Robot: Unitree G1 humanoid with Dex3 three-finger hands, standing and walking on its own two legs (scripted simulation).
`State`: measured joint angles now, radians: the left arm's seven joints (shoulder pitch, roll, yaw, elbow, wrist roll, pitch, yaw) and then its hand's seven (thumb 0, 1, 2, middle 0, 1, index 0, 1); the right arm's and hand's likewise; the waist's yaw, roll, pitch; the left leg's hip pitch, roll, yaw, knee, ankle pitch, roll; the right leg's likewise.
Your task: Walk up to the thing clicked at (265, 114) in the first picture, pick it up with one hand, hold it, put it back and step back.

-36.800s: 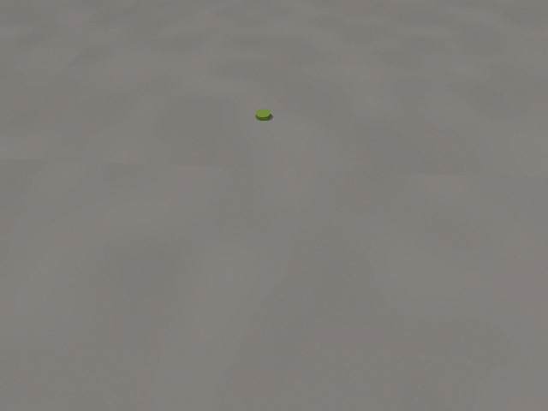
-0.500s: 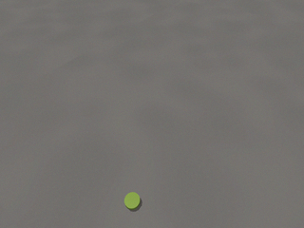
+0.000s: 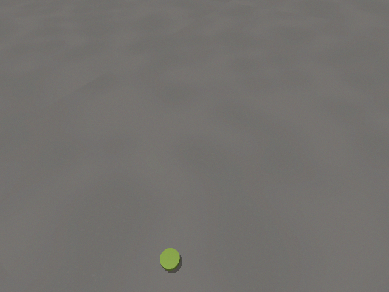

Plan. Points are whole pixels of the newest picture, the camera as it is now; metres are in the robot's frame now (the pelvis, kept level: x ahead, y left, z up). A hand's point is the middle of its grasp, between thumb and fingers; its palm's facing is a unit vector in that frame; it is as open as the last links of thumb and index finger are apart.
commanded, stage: stand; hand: left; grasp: from above
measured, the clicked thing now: (170, 259) +0.45 +0.18 -0.77
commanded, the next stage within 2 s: step back in 1.50 s
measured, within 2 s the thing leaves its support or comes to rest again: neither
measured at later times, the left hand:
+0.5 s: hand out of the picture +0.08 +0.24 -0.16, palm faces +0.01 -0.94 -0.33, open 7.4 cm
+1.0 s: hand out of the picture +0.09 +0.24 -0.16, palm faces +0.00 -0.94 -0.34, open 7.4 cm
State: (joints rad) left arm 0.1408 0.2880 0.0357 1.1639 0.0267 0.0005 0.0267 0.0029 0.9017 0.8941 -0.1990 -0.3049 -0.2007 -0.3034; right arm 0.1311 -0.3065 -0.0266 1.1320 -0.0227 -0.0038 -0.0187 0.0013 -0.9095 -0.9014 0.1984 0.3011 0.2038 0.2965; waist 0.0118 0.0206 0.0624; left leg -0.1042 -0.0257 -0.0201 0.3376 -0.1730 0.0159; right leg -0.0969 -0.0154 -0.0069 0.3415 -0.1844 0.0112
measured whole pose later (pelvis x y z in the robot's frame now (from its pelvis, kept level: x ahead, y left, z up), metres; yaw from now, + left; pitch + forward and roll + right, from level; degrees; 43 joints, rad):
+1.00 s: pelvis +0.01 +0.00 +0.00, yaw -1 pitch -2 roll +0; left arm 0.10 0.31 0.03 1.16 0.01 -0.01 0.01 0.00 0.90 0.89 -0.20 -0.30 -0.20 -0.30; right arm 0.11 -0.33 -0.01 1.14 -0.02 -0.01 -0.01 0.00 -0.91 -0.90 0.20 0.30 0.20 0.30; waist 0.00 0.01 0.06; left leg -0.09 -0.01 -0.01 0.31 -0.18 0.01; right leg -0.08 0.00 0.00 0.31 -0.18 0.00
